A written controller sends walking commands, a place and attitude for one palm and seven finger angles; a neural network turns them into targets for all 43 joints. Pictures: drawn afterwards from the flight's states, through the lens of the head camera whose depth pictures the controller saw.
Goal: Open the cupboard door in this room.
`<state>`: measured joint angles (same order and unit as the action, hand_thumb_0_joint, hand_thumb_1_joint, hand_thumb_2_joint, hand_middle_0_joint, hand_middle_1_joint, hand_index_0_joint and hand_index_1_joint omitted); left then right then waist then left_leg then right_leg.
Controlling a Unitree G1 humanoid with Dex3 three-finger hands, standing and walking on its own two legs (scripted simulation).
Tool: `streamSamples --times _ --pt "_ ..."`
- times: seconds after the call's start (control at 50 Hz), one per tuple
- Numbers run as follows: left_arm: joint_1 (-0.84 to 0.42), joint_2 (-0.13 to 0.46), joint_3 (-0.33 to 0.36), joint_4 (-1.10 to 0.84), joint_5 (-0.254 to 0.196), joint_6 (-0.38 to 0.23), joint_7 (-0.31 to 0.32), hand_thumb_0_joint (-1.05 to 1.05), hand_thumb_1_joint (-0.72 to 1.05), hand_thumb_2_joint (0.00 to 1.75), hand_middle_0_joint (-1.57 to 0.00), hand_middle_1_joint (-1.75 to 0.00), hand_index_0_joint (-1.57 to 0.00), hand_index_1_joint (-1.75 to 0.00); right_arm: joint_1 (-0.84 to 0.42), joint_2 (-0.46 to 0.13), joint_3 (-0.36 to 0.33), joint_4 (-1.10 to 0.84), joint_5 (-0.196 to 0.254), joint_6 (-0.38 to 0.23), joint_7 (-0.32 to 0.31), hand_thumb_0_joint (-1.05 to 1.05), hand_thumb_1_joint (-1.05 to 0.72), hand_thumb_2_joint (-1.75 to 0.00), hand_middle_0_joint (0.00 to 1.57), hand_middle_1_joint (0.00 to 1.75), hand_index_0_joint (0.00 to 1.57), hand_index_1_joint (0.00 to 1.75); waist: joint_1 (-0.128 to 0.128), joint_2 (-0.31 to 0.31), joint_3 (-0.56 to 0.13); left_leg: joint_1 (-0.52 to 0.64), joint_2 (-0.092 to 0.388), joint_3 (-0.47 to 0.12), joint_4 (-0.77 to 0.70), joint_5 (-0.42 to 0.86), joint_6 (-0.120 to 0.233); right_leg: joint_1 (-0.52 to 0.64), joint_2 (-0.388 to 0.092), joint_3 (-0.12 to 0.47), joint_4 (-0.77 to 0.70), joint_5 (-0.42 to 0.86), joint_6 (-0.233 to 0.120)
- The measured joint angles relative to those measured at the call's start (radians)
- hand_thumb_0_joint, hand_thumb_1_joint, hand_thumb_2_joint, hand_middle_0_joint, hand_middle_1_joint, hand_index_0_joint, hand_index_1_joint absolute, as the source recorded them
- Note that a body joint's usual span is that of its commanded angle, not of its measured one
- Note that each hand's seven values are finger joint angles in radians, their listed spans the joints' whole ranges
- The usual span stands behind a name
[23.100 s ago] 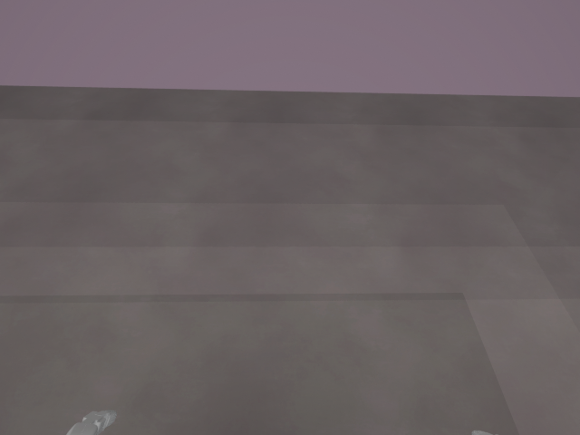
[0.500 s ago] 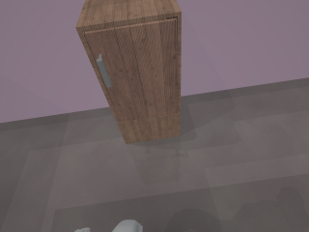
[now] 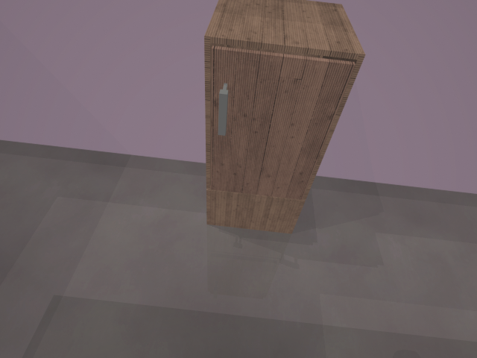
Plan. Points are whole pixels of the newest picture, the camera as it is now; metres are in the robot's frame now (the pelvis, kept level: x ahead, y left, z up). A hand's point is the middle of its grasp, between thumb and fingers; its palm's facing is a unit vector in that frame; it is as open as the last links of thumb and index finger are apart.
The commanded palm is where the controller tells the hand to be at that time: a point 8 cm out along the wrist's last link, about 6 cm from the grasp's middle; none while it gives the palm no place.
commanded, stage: take the last steps up to it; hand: left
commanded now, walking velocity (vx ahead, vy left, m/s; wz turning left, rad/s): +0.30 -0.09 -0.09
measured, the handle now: (223, 109) +0.78 +0.12 -0.04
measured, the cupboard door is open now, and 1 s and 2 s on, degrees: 0 0 0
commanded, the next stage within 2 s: come to a stop and stand still in 0.54 s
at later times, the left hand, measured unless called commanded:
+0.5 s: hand (202, 295) +0.27 +0.10 -0.17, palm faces -0.05 -0.97 -0.23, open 7.3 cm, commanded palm none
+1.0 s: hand (200, 287) +0.30 +0.11 -0.19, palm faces -0.02 -0.97 -0.23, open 7.4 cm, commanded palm none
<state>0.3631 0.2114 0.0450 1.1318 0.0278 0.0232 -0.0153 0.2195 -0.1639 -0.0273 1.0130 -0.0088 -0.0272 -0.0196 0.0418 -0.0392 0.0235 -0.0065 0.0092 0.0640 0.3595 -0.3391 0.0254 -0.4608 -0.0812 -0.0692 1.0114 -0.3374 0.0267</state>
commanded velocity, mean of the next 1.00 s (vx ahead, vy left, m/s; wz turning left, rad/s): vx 0.03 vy -0.04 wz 0.01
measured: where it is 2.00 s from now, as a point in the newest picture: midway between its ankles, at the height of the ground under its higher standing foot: outside the picture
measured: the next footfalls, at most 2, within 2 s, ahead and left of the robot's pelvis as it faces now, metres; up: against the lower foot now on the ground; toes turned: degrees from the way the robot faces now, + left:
right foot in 0.30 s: +0.25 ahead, -0.17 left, +0.00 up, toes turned -10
left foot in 0.76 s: +0.38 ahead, +0.04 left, +0.00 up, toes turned +4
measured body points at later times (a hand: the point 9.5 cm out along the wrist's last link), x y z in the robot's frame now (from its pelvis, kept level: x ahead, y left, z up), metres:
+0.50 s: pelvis +0.18 -0.08 -0.01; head +0.22 -0.10 +0.44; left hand +0.28 +0.15 -0.15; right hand +0.14 -0.31 -0.17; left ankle +0.13 +0.07 -0.65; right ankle +0.21 -0.16 -0.74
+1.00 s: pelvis +0.27 -0.08 -0.01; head +0.33 -0.08 +0.44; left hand +0.30 +0.16 -0.17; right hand +0.36 -0.31 -0.15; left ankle +0.34 +0.04 -0.74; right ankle +0.21 -0.21 -0.67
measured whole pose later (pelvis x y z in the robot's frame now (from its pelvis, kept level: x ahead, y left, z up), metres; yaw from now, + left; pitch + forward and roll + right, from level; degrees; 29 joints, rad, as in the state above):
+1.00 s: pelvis +0.27 -0.08 -0.01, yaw -5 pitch +0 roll +0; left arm 0.22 0.19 0.06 1.04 0.01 0.05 0.04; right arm 0.05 -0.13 -0.04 1.00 -0.01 0.02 -0.04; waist 0.03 -0.02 0.15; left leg -0.31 0.09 0.13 0.49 -0.16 0.00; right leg -0.43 -0.02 0.01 1.08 -0.53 0.04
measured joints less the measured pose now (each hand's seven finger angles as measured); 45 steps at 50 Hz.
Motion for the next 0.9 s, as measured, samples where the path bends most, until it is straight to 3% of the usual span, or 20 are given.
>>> streamSamples --times 0.08,0.14,0.22,0.28,0.32,0.38,0.44,0.5,0.58,0.72,0.76,0.82,0.9 --pt "-0.051 -0.001 0.009 -0.027 -0.002 -0.003 -0.003 0.01 0.91 0.9 -0.2 -0.3 -0.19 -0.3 0.075 -0.01 0.0 0.033 -0.001 -0.01 -0.003 -0.01 -0.95 -0.89 0.2 0.3 0.2 0.3 -0.013 -0.009 0.012 0.055 -0.008 0.017 -0.053 -0.005 -0.002 -0.101 -0.011 0.023 0.091 0.07 0.008" --pt "-0.1 0.003 0.013 -0.047 -0.004 0.0 -0.008 0.01 0.91 0.9 -0.2 -0.3 -0.19 -0.3 0.135 -0.004 0.001 0.062 -0.004 -0.014 -0.009 -0.01 -0.93 -0.89 0.2 0.29 0.2 0.3 -0.032 -0.012 0.023 0.085 -0.006 0.027 -0.071 -0.026 -0.013 -0.145 -0.017 0.012 0.076 0.099 0.006" --pt "-0.18 0.002 0.009 -0.079 -0.01 -0.002 -0.016 0.01 0.91 0.9 -0.2 -0.3 -0.19 -0.3 0.202 0.003 -0.001 0.099 -0.014 -0.016 -0.013 0.0 -0.92 -0.89 0.2 0.29 0.2 0.3 -0.068 0.006 0.05 0.126 0.013 0.034 -0.076 -0.07 -0.038 -0.132 -0.016 -0.021 -0.114 0.097 -0.017" --pt "-0.232 0.0 0.004 -0.107 -0.014 -0.024 -0.018 0.01 0.91 0.9 -0.2 -0.3 -0.19 -0.3 0.24 0.003 -0.002 0.13 -0.013 -0.009 -0.009 0.0 -0.91 -0.89 0.2 0.29 0.2 0.3 -0.088 0.033 0.071 0.145 0.043 0.042 -0.024 -0.134 -0.065 -0.06 0.014 -0.048 -0.307 0.09 -0.051" --pt "-0.255 -0.002 0.005 -0.12 -0.01 -0.059 -0.013 0.01 0.91 0.9 -0.2 -0.3 -0.19 -0.3 0.249 0.004 -0.005 0.156 -0.004 0.003 -0.002 0.01 -0.91 -0.89 0.2 0.29 0.2 0.3 -0.085 0.052 0.088 0.093 0.08 0.041 0.172 -0.187 -0.064 -0.011 0.043 -0.063 -0.358 0.182 -0.076" --pt "-0.271 -0.008 0.003 -0.127 -0.017 -0.089 0.001 0.01 0.91 0.9 -0.2 -0.3 -0.19 -0.3 0.214 0.008 -0.007 0.157 0.015 0.022 0.007 0.01 -0.91 -0.89 0.2 0.29 0.2 0.3 -0.087 0.05 0.105 -0.137 0.063 -0.04 0.703 -0.187 -0.026 0.032 0.051 -0.074 -0.325 0.092 -0.099" --pt "-0.252 -0.024 -0.003 -0.117 -0.02 -0.083 0.015 0.01 0.91 0.9 -0.2 -0.3 -0.2 -0.3 0.157 0.001 -0.017 0.123 0.007 0.026 0.012 0.01 -0.91 -0.89 0.2 0.29 0.2 0.3 -0.079 0.05 0.093 -0.324 0.065 -0.043 0.902 -0.096 -0.012 0.114 0.063 -0.074 -0.411 0.09 -0.095" --pt "-0.218 -0.043 -0.003 -0.096 -0.018 -0.081 0.029 0.0 0.92 0.9 -0.2 -0.3 -0.2 -0.3 0.089 -0.01 -0.022 0.073 -0.004 0.025 0.014 0.01 -0.91 -0.9 0.2 0.29 0.2 0.3 -0.082 0.062 0.072 -0.45 0.089 -0.034 0.84 -0.024 -0.025 0.183 0.076 -0.077 -0.501 0.105 -0.1" --pt "-0.171 -0.041 -0.007 -0.069 -0.014 -0.085 0.031 0.0 0.94 0.9 -0.2 -0.3 -0.2 -0.3 0.013 -0.01 -0.023 0.028 -0.007 0.021 0.02 0.01 -0.91 -0.9 0.19 0.29 0.2 0.3 -0.075 0.072 0.043 -0.521 0.107 -0.024 0.676 0.044 -0.05 0.253 0.095 -0.08 -0.579 0.104 -0.102" --pt "-0.104 -0.059 -0.017 -0.032 -0.01 -0.083 0.033 0.01 0.92 0.9 -0.2 -0.3 -0.2 -0.3 -0.068 -0.005 -0.012 0.025 -0.002 0.01 0.021 0.0 -0.92 -0.9 0.19 0.29 0.2 0.3 -0.026 0.053 0.027 -0.431 0.083 0.005 0.335 0.102 -0.067 0.348 0.107 -0.083 -0.605 0.043 -0.083" --pt "-0.083 -0.069 -0.023 -0.022 -0.013 -0.072 0.041 0.01 0.92 0.9 -0.2 -0.3 -0.2 -0.3 -0.079 -0.004 -0.002 0.03 -0.002 0.001 0.016 0.0 -0.92 -0.9 0.19 0.29 0.2 0.3 -0.011 0.053 0.027 -0.358 0.073 0.008 0.206 0.242 -0.06 0.356 0.108 -0.08 -0.561 0.0 -0.069" --pt "-0.072 -0.063 -0.028 -0.012 -0.021 -0.043 0.057 0.01 0.91 0.9 -0.2 -0.3 -0.2 -0.3 -0.101 0.026 0.008 0.034 0.004 -0.001 0.006 0.0 -0.92 -0.9 0.19 0.29 0.2 0.3 0.003 0.001 0.035 -0.31 0.045 0.041 0.192 0.14 -0.018 0.334 0.069 -0.052 -0.457 -0.05 -0.038" --pt "-0.096 -0.058 -0.019 -0.032 -0.021 0.001 0.06 0.01 0.91 0.9 -0.2 -0.3 -0.2 -0.3 -0.141 0.05 0.012 0.007 0.002 0.02 -0.014 0.0 -0.91 -0.9 0.2 0.29 0.2 0.3 -0.003 -0.004 0.079 -0.287 0.05 0.065 0.152 0.138 -0.012 0.194 0.065 0.018 -0.159 -0.219 -0.007"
